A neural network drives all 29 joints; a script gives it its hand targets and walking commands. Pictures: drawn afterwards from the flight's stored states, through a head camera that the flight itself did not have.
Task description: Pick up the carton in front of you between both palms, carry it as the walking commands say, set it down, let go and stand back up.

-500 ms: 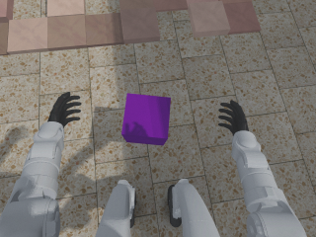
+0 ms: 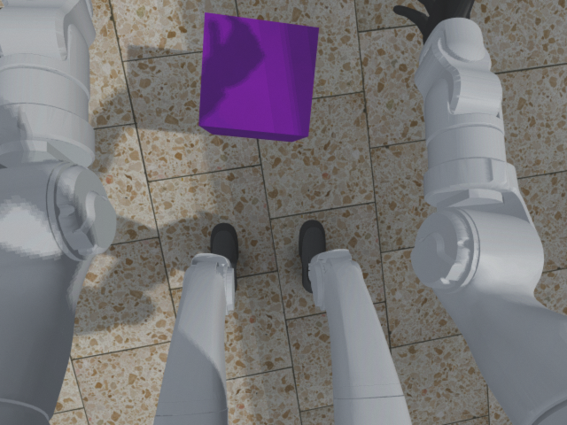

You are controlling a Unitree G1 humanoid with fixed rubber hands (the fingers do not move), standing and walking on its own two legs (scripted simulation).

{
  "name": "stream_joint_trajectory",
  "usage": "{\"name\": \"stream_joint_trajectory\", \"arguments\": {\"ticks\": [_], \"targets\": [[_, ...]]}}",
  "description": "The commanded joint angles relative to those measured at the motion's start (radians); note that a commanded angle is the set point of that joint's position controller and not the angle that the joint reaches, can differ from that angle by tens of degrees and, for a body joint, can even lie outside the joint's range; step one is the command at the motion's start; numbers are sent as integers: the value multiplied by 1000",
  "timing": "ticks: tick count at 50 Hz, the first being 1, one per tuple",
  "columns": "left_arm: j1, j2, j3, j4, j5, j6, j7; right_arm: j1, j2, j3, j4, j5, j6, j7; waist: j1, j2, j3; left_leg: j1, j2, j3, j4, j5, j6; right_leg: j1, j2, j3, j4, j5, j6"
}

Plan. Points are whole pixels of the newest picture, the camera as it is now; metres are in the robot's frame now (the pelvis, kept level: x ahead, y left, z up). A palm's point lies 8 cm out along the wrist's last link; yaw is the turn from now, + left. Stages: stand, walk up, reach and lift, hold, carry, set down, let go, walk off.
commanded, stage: reach and lift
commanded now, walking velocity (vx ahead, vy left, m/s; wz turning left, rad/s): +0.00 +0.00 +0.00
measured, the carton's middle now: (256, 89) +0.54 +0.01 -0.53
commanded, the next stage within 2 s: none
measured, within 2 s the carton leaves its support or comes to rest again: leaves its support in 1.74 s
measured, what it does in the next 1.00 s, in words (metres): lowers itself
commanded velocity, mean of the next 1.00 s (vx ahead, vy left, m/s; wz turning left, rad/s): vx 0.00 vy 0.00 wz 0.00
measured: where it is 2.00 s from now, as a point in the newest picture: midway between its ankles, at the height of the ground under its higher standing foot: (271, 271)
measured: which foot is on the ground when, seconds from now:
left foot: down 0.00-1.00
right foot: down 0.00-1.00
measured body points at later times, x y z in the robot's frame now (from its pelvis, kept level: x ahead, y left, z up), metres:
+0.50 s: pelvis -0.02 -0.02 -0.19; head +0.36 +0.01 +0.06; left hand +0.56 +0.20 -0.35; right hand +0.54 -0.18 -0.35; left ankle +0.08 +0.10 -0.62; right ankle +0.08 -0.15 -0.62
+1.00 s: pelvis -0.03 -0.01 -0.28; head +0.36 +0.01 -0.08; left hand +0.57 +0.19 -0.47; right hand +0.54 -0.17 -0.47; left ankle +0.07 +0.10 -0.62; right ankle +0.08 -0.15 -0.62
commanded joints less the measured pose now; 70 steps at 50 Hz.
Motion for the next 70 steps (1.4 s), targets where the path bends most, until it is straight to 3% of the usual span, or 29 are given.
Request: {"name": "stream_joint_trajectory", "arguments": {"ticks": [1, 5, 10, 15, 18, 22, 26, 33, 37, 41, 44, 50, 58, 62, 66, 68, 69, 70], "targets": [[-190, 55, 42, -115, 35, -44, 3, -132, -91, -41, -119, -36, -58, 14, -6, 128, -1150, 847, -46, -34, 10, 589, -45, 272, 113, -77, -7, 322, 13], [-110, -1, 72, -125, 54, -89, 10, -63, -39, -53, -103, -57, -114, 26, 8, 110, -1086, 696, -39, -48, 101, 672, -42, 147, 108, -63, 81, 380, 19], [-65, 15, 82, -110, 47, -128, 35, -52, -35, -23, -76, -36, -151, 9, 32, 63, -1049, 425, -43, -38, 258, 547, -47, 36, 102, -51, 263, 338, 36], [-129, 95, -13, -108, -59, -149, 68, -122, -79, 67, -65, 51, -155, -30, 27, 41, -1163, 231, -52, -7, 447, 429, -51, 85, 106, -44, 472, 357, 39], [-200, 152, -94, -104, -140, -145, 82, -174, -115, 132, -56, 118, -142, -57, 17, 61, -1239, 178, -52, 14, 556, 366, -51, 122, 102, -45, 581, 356, 39], [-311, 216, -181, -108, -224, -124, 93, -263, -163, 195, -62, 201, -115, -88, 10, 101, -1317, 165, -40, 33, 659, 266, -49, 130, 95, -56, 684, 278, 34], [-406, 251, -225, -55, -267, -96, 98, -368, -194, 228, -31, 257, -87, -100, 15, 112, -1254, 106, -25, 38, 726, 122, -44, 81, 86, -67, 753, 131, 24], [-504, 261, -257, 111, -272, -98, 85, -498, -210, 223, 122, 250, -88, -77, 17, 81, -965, -63, 5, 17, 813, -70, -41, -38, 71, -69, 857, -47, 20], [-542, 262, -276, 156, -274, -117, 83, -539, -232, 210, 189, 232, -113, -61, 7, 78, -866, -76, 14, -3, 868, -66, -41, -90, 64, -69, 920, -46, 21], [-613, 279, -323, 120, -313, -139, 99, -595, -276, 227, 191, 255, -144, -59, -3, 91, -943, 35, 13, -12, 935, 35, -42, -86, 61, -78, 982, 29, 23], [-657, 299, -345, 71, -349, -148, 111, -631, -285, 263, 162, 288, -158, -72, 5, 62, -989, 53, 5, -10, 969, 92, -34, -57, 63, -81, 1014, 86, 22], [-586, 275, -372, 107, -352, -146, 99, -547, -212, 282, 156, 316, -161, -86, 22, 90, -1016, 126, 2, -14, 998, 213, -32, -66, 82, -92, 1040, 165, 26], [-525, 210, -346, 142, -311, -139, 83, -473, -192, 198, 192, 228, -165, -78, -16, 103, -850, -10, -4, -20, 971, 118, -41, -149, 92, -94, 1018, 92, 26], [-569, 203, -353, 124, -313, -141, 85, -524, -176, 209, 169, 233, -164, -77, -3, 94, -842, -39, -5, -13, 955, 61, -38, -118, 93, -90, 1009, 64, 23], [-629, 98, -395, 121, -329, -133, 71, -593, -70, 251, 158, 251, -154, -62, 19, 82, -823, -37, -12, -7, 942, 11, -34, -73, 104, -87, 1001, 38, 19], [-638, 74, -370, 126, -296, -127, 66, -607, -43, 233, 162, 221, -147, -57, 26, 77, -793, -38, -16, -4, 940, -14, -35, -52, 109, -87, 1002, 21, 21], [-656, -6, -376, 125, -287, -119, 51, -626, 19, 229, 157, 200, -141, -47, 18, 74, -777, -37, -24, -4, 939, -24, -33, -33, 114, -87, 1000, 15, 18], [-709, -220, -415, 109, -286, -105, 10, -701, 220, 270, 135, 198, -129, -8, 17, 83, -764, -29, -37, -4, 936, -27, -27, -43, 130, -86, 1000, 10, 9]]}}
